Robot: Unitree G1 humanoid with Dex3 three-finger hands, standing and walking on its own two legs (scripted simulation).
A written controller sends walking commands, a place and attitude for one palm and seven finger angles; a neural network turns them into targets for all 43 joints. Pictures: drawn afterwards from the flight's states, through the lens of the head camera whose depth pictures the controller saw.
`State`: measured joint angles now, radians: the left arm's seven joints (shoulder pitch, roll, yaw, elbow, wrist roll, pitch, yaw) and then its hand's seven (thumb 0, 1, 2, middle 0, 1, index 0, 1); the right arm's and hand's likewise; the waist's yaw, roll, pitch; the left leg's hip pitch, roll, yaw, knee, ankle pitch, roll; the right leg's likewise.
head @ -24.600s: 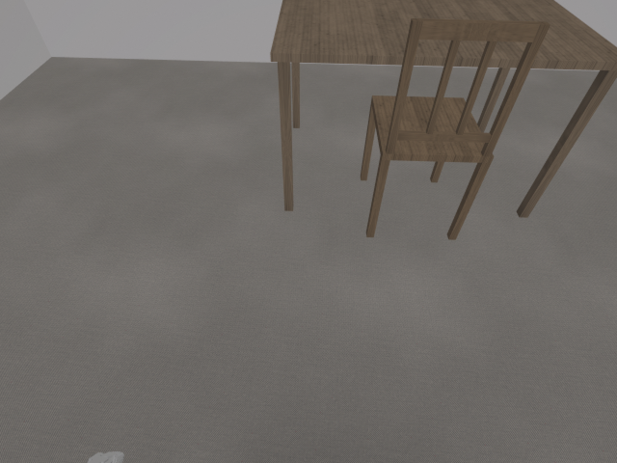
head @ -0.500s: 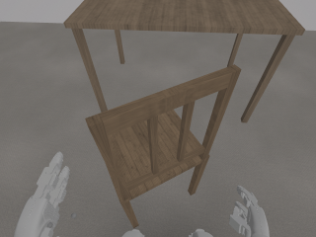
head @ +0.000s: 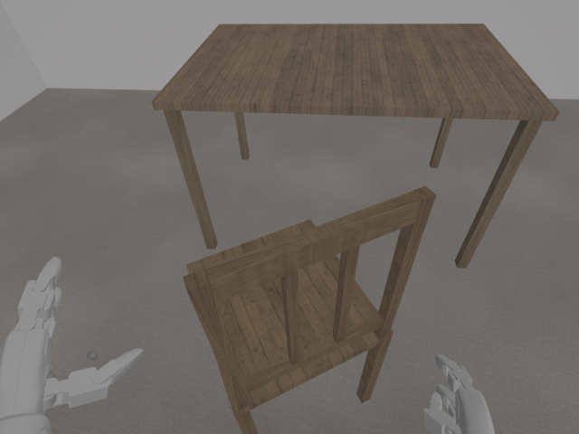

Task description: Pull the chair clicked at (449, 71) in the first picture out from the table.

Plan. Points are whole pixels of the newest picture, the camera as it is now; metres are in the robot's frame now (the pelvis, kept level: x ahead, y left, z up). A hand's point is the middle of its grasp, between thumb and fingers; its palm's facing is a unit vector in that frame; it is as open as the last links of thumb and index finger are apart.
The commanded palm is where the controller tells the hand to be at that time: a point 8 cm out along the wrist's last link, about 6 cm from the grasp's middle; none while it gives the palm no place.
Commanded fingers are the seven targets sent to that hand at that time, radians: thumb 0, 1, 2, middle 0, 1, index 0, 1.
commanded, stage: draw the hand back to the body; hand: left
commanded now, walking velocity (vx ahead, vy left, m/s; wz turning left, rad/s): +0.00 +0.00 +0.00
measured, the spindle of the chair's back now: (292, 321) +0.32 +0.04 -0.07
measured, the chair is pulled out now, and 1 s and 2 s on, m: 0.56 0.56 0.56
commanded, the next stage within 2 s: step back with the hand held close in 0.64 s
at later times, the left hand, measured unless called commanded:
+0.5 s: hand (80, 299) +0.21 +0.25 +0.16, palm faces +0.44 -0.80 -0.41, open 7.7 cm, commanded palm +0.16 +0.29 +0.19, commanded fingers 0.00 0.90 0.90 -0.20 -0.30 -0.20 -0.30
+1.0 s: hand (59, 305) +0.19 +0.26 +0.17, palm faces +0.39 -0.78 -0.50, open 7.4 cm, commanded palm +0.13 +0.30 +0.19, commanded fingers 0.00 0.90 0.90 -0.20 -0.30 -0.20 -0.30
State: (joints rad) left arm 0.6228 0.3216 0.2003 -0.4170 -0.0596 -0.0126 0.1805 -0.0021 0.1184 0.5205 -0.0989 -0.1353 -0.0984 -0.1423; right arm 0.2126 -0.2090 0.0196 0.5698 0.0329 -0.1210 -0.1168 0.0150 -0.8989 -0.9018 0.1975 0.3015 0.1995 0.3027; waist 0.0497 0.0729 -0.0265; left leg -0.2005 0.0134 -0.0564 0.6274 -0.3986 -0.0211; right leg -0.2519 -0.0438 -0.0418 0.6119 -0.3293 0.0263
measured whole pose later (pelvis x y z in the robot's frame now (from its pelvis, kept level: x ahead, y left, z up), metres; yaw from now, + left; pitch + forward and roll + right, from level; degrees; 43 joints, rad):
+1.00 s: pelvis -0.02 +0.01 +0.01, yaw -3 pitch -1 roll +0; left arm 0.53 0.37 0.40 -0.41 -0.06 -0.16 0.14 0.01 0.89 0.90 -0.21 -0.30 -0.21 -0.30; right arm 0.15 -0.24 -0.03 0.59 0.02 -0.05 -0.05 0.01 -0.90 -0.90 0.20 0.30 0.20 0.30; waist 0.01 0.07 0.05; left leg -0.17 0.02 -0.01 0.47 -0.28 -0.01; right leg -0.23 -0.03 0.00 0.44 -0.19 0.03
